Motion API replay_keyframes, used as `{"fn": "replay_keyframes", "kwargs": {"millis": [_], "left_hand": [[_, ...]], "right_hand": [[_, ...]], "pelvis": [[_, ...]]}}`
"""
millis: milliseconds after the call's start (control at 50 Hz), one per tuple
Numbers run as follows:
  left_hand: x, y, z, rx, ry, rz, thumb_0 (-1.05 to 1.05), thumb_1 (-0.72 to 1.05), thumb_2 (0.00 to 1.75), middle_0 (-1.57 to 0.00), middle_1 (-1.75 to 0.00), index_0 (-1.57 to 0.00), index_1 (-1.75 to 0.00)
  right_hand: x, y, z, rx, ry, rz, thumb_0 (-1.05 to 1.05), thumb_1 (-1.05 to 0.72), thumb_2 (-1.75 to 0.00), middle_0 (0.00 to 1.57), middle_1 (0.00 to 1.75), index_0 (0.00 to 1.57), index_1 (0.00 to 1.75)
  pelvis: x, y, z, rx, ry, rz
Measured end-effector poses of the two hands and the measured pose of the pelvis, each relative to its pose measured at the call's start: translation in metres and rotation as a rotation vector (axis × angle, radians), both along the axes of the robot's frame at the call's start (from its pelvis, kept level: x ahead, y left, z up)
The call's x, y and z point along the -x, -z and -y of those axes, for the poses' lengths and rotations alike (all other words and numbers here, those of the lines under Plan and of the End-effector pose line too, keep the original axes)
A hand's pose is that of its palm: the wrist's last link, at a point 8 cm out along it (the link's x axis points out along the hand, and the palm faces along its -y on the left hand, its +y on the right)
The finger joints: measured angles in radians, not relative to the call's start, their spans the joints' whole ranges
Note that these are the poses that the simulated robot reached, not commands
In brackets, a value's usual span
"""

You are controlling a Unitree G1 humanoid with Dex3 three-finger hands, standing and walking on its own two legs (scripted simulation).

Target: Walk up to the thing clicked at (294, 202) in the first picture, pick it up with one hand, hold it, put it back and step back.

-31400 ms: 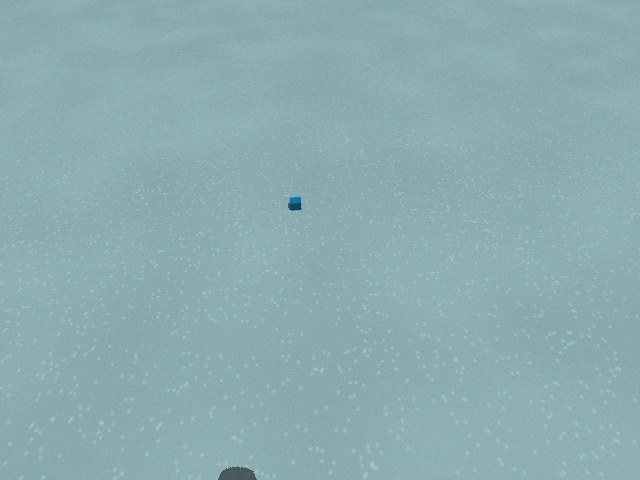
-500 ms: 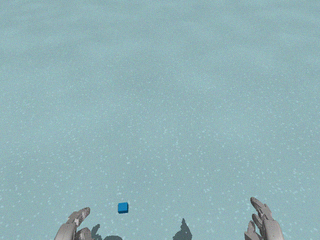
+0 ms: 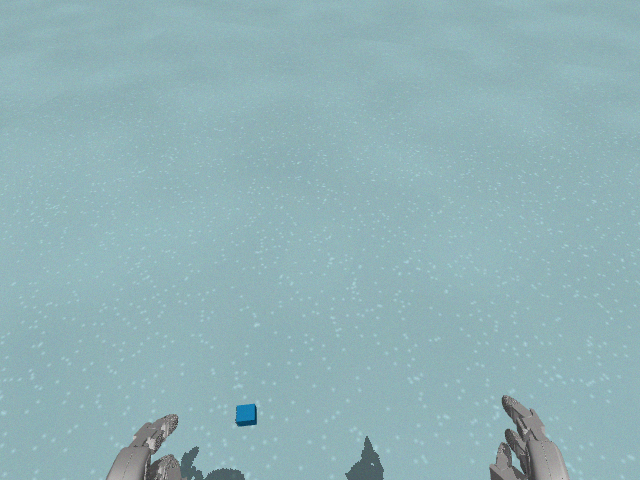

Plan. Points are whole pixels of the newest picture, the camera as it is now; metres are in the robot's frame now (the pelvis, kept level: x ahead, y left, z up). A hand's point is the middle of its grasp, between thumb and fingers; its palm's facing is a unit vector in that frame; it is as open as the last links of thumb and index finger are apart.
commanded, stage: home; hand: left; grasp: from above
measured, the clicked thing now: (246, 415) +0.45 +0.23 -0.69
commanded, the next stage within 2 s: stand in 0.28 s
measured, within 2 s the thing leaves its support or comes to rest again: neither
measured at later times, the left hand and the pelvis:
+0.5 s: hand out of the picture +0.16 +0.20 -0.08, palm faces +0.01 -0.95 -0.31, open 7.4 cm; pelvis -0.01 +0.00 +0.02, yaw +0 degrees
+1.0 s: hand out of the picture +0.04 +0.24 -0.10, palm faces +0.05 -0.95 -0.32, open 7.4 cm; pelvis -0.01 +0.01 +0.06, yaw +1 degrees
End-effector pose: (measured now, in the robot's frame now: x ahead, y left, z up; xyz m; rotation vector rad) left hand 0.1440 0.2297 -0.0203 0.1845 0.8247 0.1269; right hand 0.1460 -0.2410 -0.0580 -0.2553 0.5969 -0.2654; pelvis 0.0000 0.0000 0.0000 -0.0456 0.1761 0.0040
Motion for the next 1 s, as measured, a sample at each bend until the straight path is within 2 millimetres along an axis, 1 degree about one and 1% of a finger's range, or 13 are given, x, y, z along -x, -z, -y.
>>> {"fn": "replay_keyframes", "kwargs": {"millis": [380,400,440,480,560,640,700,780,840,1000], "left_hand": [[-0.004,-0.001,0.001,0.000,0.001,0.001,0.01,0.91,0.90,-0.20,-0.30,-0.20,-0.30],[-0.005,0.002,0.000,-0.024,0.015,0.016,0.01,0.91,0.90,-0.20,-0.30,-0.20,-0.30],[-0.009,0.013,-0.007,-0.070,0.032,0.034,0.01,0.90,0.90,-0.20,-0.30,-0.20,-0.30],[-0.007,0.024,-0.015,-0.094,0.028,0.012,0.01,0.90,0.90,-0.20,-0.30,-0.20,-0.30],[0.009,0.035,-0.032,-0.116,0.007,-0.067,0.01,0.90,0.90,-0.20,-0.30,-0.20,-0.30],[0.032,0.044,-0.045,-0.122,-0.033,-0.158,0.01,0.91,0.90,-0.20,-0.30,-0.20,-0.30],[0.052,0.048,-0.051,-0.121,-0.058,-0.224,0.01,0.91,0.90,-0.20,-0.30,-0.20,-0.30],[0.074,0.050,-0.055,-0.112,-0.085,-0.294,0.01,0.91,0.90,-0.20,-0.30,-0.20,-0.30],[0.087,0.050,-0.056,-0.102,-0.104,-0.334,0.01,0.91,0.90,-0.20,-0.30,-0.20,-0.30],[0.111,0.047,-0.056,-0.092,-0.128,-0.410,0.01,0.91,0.90,-0.20,-0.30,-0.20,-0.30]], "right_hand": [[-0.002,0.001,0.002,-0.001,0.002,-0.008,0.02,-0.90,-0.90,0.20,0.30,0.20,0.30],[-0.002,0.003,0.002,0.014,-0.023,-0.034,0.02,-0.90,-0.90,0.20,0.30,0.20,0.30],[0.001,0.013,0.004,0.038,-0.101,-0.162,0.02,-0.90,-0.90,0.20,0.30,0.20,0.29],[0.007,0.019,0.008,0.044,-0.148,-0.280,0.01,-0.90,-0.90,0.20,0.30,0.20,0.30],[0.021,0.018,0.018,0.012,-0.129,-0.385,0.02,-0.90,-0.90,0.20,0.30,0.20,0.30],[0.037,0.015,0.027,0.001,-0.083,-0.443,0.02,-0.90,-0.90,0.20,0.30,0.20,0.30],[0.048,0.014,0.029,-0.003,-0.056,-0.482,0.01,-0.90,-0.90,0.20,0.30,0.20,0.30],[0.059,0.013,0.027,-0.015,-0.034,-0.525,0.01,-0.90,-0.90,0.20,0.30,0.20,0.30],[0.065,0.012,0.024,-0.025,-0.025,-0.551,0.01,-0.90,-0.90,0.20,0.30,0.20,0.30],[0.077,0.010,0.018,-0.053,-0.011,-0.596,0.01,-0.90,-0.90,0.20,0.30,0.20,0.30]], "pelvis": [[-0.003,0.000,0.001,-0.001,0.000,-0.005],[-0.002,-0.001,0.001,-0.004,-0.003,0.016],[0.002,-0.006,0.001,-0.022,-0.003,0.063],[0.004,-0.012,0.001,-0.033,-0.003,0.089],[0.007,-0.023,0.001,-0.047,0.002,0.127],[0.006,-0.031,-0.002,-0.045,0.003,0.151],[0.004,-0.036,-0.004,-0.042,0.001,0.168],[0.002,-0.043,-0.007,-0.040,-0.004,0.189],[0.002,-0.048,-0.008,-0.041,-0.007,0.204],[0.005,-0.058,-0.009,-0.044,-0.012,0.230]]}}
